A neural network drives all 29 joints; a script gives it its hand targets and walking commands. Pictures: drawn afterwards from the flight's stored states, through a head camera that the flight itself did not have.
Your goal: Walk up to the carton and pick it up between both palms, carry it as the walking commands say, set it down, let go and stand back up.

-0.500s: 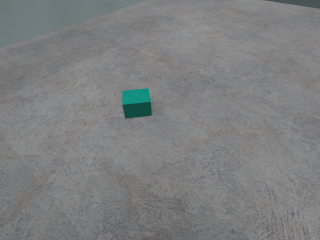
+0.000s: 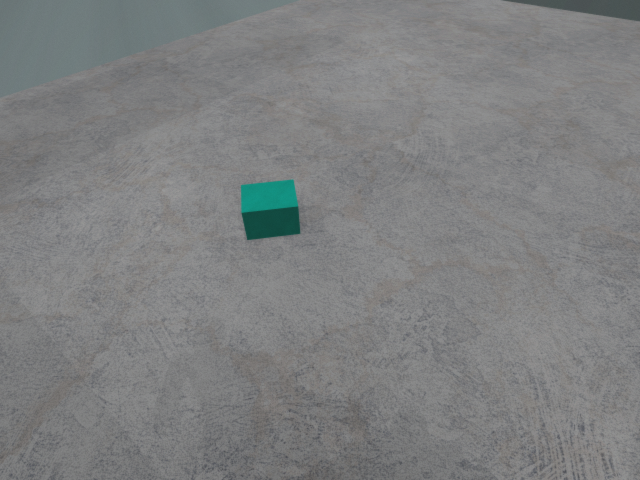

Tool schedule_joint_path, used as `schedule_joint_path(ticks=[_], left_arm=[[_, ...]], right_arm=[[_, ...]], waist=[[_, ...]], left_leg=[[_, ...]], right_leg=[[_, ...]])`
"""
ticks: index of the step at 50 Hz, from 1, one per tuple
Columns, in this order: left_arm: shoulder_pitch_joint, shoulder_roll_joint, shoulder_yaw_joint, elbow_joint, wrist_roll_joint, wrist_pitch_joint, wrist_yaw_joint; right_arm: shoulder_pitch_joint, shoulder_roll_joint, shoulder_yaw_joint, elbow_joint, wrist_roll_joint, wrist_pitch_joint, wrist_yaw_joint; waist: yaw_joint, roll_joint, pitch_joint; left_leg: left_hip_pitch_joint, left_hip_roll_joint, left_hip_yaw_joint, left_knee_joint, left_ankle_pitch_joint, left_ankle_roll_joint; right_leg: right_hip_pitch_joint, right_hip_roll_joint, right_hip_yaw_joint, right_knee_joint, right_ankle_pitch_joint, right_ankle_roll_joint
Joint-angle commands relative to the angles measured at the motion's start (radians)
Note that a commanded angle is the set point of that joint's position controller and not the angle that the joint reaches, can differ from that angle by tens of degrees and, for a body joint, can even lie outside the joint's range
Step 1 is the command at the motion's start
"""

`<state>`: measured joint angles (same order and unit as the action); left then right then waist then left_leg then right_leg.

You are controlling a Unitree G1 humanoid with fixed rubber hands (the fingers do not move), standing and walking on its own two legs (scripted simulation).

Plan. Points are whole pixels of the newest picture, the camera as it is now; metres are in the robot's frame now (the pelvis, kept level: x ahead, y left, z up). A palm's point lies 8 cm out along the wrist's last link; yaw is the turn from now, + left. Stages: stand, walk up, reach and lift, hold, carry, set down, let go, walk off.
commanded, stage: stand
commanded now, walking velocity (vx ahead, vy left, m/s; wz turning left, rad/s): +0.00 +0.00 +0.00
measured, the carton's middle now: (270, 209) +1.45 +0.28 -0.70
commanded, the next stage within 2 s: walk up in 0.36 s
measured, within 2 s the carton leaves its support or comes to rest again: neither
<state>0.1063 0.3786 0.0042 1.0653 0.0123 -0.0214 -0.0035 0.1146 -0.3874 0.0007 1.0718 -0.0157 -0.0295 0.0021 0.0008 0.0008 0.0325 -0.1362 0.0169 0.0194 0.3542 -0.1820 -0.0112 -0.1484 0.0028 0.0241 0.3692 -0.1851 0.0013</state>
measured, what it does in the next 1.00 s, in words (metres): walks ahead: left foot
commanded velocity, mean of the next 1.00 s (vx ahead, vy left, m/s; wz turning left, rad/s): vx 0.24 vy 0.00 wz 0.11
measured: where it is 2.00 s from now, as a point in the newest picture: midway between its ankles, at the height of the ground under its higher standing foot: (298, 397)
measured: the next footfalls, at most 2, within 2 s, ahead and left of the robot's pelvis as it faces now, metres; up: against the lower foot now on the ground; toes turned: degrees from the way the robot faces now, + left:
left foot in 0.88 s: +0.14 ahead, +0.22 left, +0.00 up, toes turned +12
right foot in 1.38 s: +0.50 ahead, -0.06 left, +0.00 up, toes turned +1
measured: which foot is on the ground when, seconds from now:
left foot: down 0.00-0.60, up 0.62-0.86, down 0.88-1.00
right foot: down 0.00-0.88, up 0.90-1.00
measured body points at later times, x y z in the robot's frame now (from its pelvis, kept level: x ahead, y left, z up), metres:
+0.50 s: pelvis +0.01 +0.00 +0.00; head +0.01 +0.00 +0.45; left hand +0.10 +0.31 -0.12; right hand +0.09 -0.32 -0.12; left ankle +0.01 +0.13 -0.75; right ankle +0.01 -0.12 -0.75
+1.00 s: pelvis +0.10 +0.09 -0.01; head +0.10 +0.12 +0.44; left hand +0.08 +0.37 -0.16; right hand +0.19 -0.16 -0.13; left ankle +0.10 +0.21 -0.75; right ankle +0.07 -0.08 -0.67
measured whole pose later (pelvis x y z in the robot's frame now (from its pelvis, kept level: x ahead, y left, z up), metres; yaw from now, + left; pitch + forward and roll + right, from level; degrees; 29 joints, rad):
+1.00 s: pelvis +0.10 +0.09 -0.01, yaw +7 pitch +0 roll -2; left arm 0.29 0.29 0.05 1.02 0.05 -0.01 -0.04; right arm 0.25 -0.24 -0.03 0.97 -0.02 -0.05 0.03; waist 0.00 -0.02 0.01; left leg -0.25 0.06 0.06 0.49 -0.24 0.00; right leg -0.42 -0.10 -0.03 1.05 -0.34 0.00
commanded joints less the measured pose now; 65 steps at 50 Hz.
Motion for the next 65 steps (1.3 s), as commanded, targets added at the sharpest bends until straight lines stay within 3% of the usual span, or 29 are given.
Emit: schedule_joint_path(ticks=[1,6,10,13,16,19,27,28,29,30,31,32,33,34,36,40,42,43,44,45,46,47,49,50,51,55,56,62,65], left_arm=[[-0.029,0.174,0.031,-0.046,-0.004,-0.014,0.005],[-0.031,0.177,0.031,-0.04,0.001,-0.013,0.006],[-0.032,0.178,0.033,-0.037,-0.001,-0.01,0.009],[-0.033,0.186,0.035,-0.038,-0.001,-0.012,0.009],[-0.032,0.197,0.041,-0.034,0.0,-0.011,0.013],[-0.028,0.183,0.034,-0.03,-0.001,-0.012,0.011],[-0.033,0.198,0.039,-0.034,-0.001,-0.007,0.011],[-0.011,0.111,0.09,-0.06,0.014,0.018,-0.004],[0.037,0.133,0.078,-0.08,0.01,0.03,-0.001],[0.148,0.192,0.096,-0.046,0.012,0.03,0.011],[0.245,0.216,0.103,-0.015,0.018,0.015,0.026],[0.266,0.208,0.092,0.004,0.015,-0.003,0.039],[0.252,0.157,0.084,-0.015,0.02,-0.011,0.035],[0.161,0.135,0.086,-0.046,0.018,-0.019,0.031],[0.084,0.145,0.099,-0.083,0.023,-0.025,0.017],[0.062,0.12,0.099,-0.096,0.032,-0.031,-0.008],[0.081,0.081,0.083,-0.104,0.038,-0.027,-0.016],[0.091,0.032,0.063,-0.109,0.041,-0.021,-0.021],[0.05,-0.006,0.051,-0.154,0.039,-0.022,-0.026],[0.048,-0.014,0.058,-0.168,0.045,-0.015,-0.029],[0.064,-0.018,0.06,-0.177,0.044,-0.016,-0.03],[0.066,-0.01,0.06,-0.173,0.037,-0.021,-0.033],[0.108,-0.022,0.055,-0.137,0.023,-0.022,-0.041],[0.126,-0.033,0.056,-0.13,0.029,-0.017,-0.042],[0.124,-0.053,0.059,-0.135,0.032,-0.014,-0.045],[0.033,-0.074,0.05,-0.162,0.023,0.013,-0.056],[0.026,-0.075,0.044,-0.162,0.02,0.015,-0.062],[-0.145,-0.105,0.043,-0.198,0.008,0.01,-0.07],[-0.124,-0.092,0.038,-0.193,0.007,-0.006,-0.062]], right_arm=[[-0.042,-0.174,-0.035,-0.042,0.001,-0.013,-0.008],[-0.037,-0.178,-0.035,-0.029,0.001,-0.011,-0.005],[-0.049,-0.175,-0.032,-0.031,0.002,-0.012,-0.006],[-0.044,-0.178,-0.034,-0.026,-0.001,-0.01,-0.007],[-0.039,-0.18,-0.036,-0.026,-0.005,-0.009,-0.005],[-0.036,-0.17,-0.033,-0.025,0.001,-0.007,-0.009],[-0.042,-0.172,-0.035,-0.029,0.007,-0.006,-0.008],[0.136,-0.131,-0.094,-0.03,0.002,0.03,-0.011],[-0.044,-0.124,-0.08,-0.086,-0.004,0.06,0.03],[-0.154,-0.091,-0.073,-0.155,-0.009,0.067,0.049],[-0.217,-0.049,-0.062,-0.21,-0.014,0.056,0.046],[-0.207,-0.036,-0.067,-0.211,-0.021,0.039,0.05],[-0.173,-0.016,-0.068,-0.195,-0.016,0.03,0.051],[-0.074,-0.008,-0.066,-0.173,-0.02,0.022,0.052],[0.002,-0.013,-0.067,-0.174,-0.018,0.025,0.064],[0.036,0.035,-0.046,-0.163,0.01,0.022,0.08],[0.171,0.002,-0.058,-0.113,0.012,0.007,0.062],[0.253,-0.068,-0.08,-0.094,0.008,-0.004,0.045],[0.38,-0.176,-0.109,-0.085,-0.009,-0.012,0.028],[0.379,-0.213,-0.117,-0.084,-0.01,-0.017,0.021],[0.328,-0.195,-0.115,-0.101,-0.005,-0.022,0.012],[0.287,-0.167,-0.112,-0.105,0.001,-0.03,0.008],[0.182,-0.056,-0.085,-0.133,-0.002,-0.051,0.013],[0.177,-0.022,-0.083,-0.139,0.001,-0.057,0.012],[0.215,0.011,-0.076,-0.128,0.0,-0.062,0.011],[0.283,0.014,-0.074,-0.117,-0.002,-0.061,0.01],[0.278,0.002,-0.078,-0.116,-0.002,-0.061,0.011],[0.391,0.023,-0.081,-0.069,-0.011,-0.057,-0.002],[0.348,-0.002,-0.089,-0.067,-0.012,-0.06,-0.007]], waist=[[0.002,0.003,-0.034],[0.001,-0.016,-0.057],[-0.001,0.019,-0.035],[-0.005,-0.02,-0.046],[-0.003,0.003,-0.047],[-0.001,-0.028,-0.055],[-0.006,-0.008,-0.058],[-0.013,-0.088,-0.079],[0.055,0.023,0.039],[0.114,-0.119,0.076],[0.17,-0.182,0.086],[0.153,-0.092,0.082],[0.133,-0.076,0.053],[0.067,-0.093,-0.003],[0.012,-0.116,-0.025],[-0.013,-0.182,0.021],[-0.063,-0.068,-0.049],[-0.118,0.113,-0.051],[-0.165,0.379,-0.068],[-0.131,0.284,-0.007],[-0.093,0.168,0.032],[-0.085,0.102,0.02],[-0.029,0.092,0.013],[-0.009,0.082,0.014],[-0.013,0.087,0.022],[-0.038,0.111,0.082],[-0.04,0.162,0.088],[-0.085,0.151,0.138],[-0.056,0.191,0.079]], left_leg=[[-0.005,0.105,-0.104,-0.07,0.006,0.037],[0.021,0.11,-0.101,-0.07,0.023,0.035],[0.004,0.11,-0.097,-0.073,0.038,0.037],[0.027,0.111,-0.096,-0.071,0.043,0.037],[0.016,0.108,-0.088,-0.064,0.067,0.036],[0.019,0.112,-0.094,-0.064,0.074,0.041],[0.037,0.112,-0.094,-0.07,0.123,0.034],[-0.013,0.169,-0.26,0.008,-0.429,0.115],[-0.35,0.058,-0.158,0.055,-0.499,0.072],[-0.531,0.021,-0.067,0.254,-0.371,0.027],[-0.608,0.035,-0.06,0.475,-0.291,0.007],[-0.642,0.088,-0.091,0.532,-0.242,0.0],[-0.587,0.097,-0.075,0.548,-0.21,-0.008],[-0.506,0.083,-0.053,0.566,-0.192,0.0],[-0.399,0.075,-0.036,0.542,-0.162,-0.015],[-0.142,0.036,0.051,0.263,-0.102,-0.015],[0.064,-0.005,0.11,0.17,-0.104,0.012],[0.21,0.093,-0.052,0.069,-0.244,0.058],[0.256,0.35,-0.489,-0.15,-0.544,0.139],[0.165,0.467,-0.679,-0.273,-0.695,0.179],[0.148,0.482,-0.658,-0.278,-0.653,0.183],[0.149,0.45,-0.586,-0.252,-0.575,0.184],[0.039,0.322,-0.353,-0.202,-0.313,0.11],[0.039,0.27,-0.259,-0.182,-0.2,0.095],[0.044,0.249,-0.219,-0.169,-0.096,0.095],[0.035,0.269,-0.178,-0.243,-0.096,0.118],[0.059,0.27,-0.135,-0.244,-0.074,0.115],[0.097,0.272,-0.065,-0.206,0.126,0.125],[0.124,0.275,-0.023,-0.139,0.231,0.111]], right_leg=[[-0.01,-0.113,0.091,-0.066,0.045,-0.028],[-0.01,-0.114,0.093,-0.073,0.056,-0.029],[-0.011,-0.12,0.098,-0.083,0.075,-0.03],[-0.015,-0.117,0.1,-0.076,0.078,-0.027],[0.007,-0.126,0.106,-0.071,0.111,-0.03],[0.011,-0.125,0.098,-0.083,0.094,-0.028],[0.016,-0.121,0.094,-0.073,0.13,-0.025],[-0.095,-0.121,0.025,0.088,-0.427,-0.017],[0.026,-0.174,0.093,-0.001,-0.512,-0.035],[0.124,-0.32,0.26,-0.128,-0.565,-0.076],[0.159,-0.424,0.409,-0.228,-0.549,-0.132],[0.18,-0.456,0.402,-0.224,-0.49,-0.157],[0.159,-0.425,0.337,-0.225,-0.428,-0.153],[0.144,-0.383,0.24,-0.221,-0.396,-0.134],[0.03,-0.353,0.168,-0.245,-0.384,-0.106],[-0.122,-0.246,-0.034,-0.172,-0.245,-0.053],[-0.203,-0.191,-0.1,0.008,-0.312,-0.051],[-0.396,-0.122,-0.144,0.235,-0.371,-0.036],[-0.595,-0.045,-0.164,0.606,-0.406,-0.006],[-0.657,-0.105,-0.016,0.762,-0.332,-0.005],[-0.69,-0.148,0.036,0.81,-0.22,-0.003],[-0.652,-0.178,0.041,0.789,-0.167,-0.011],[-0.499,-0.188,0.019,0.707,-0.082,-0.005],[-0.478,-0.181,-0.004,0.698,-0.047,0.002],[-0.482,-0.17,-0.024,0.678,-0.007,0.017],[-0.516,-0.149,-0.052,0.546,0.093,0.052],[-0.533,-0.149,-0.057,0.497,0.116,0.057],[-0.488,-0.128,-0.092,0.289,0.113,0.053],[-0.388,-0.123,-0.096,0.201,0.092,0.03]])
